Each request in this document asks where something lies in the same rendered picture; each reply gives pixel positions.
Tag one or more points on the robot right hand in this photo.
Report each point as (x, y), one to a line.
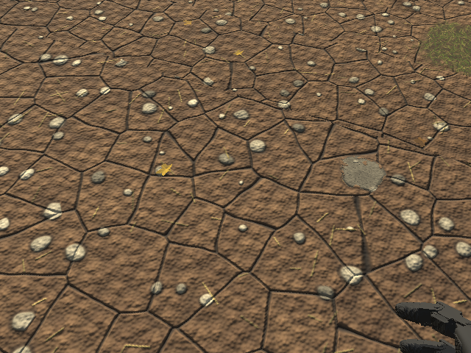
(441, 317)

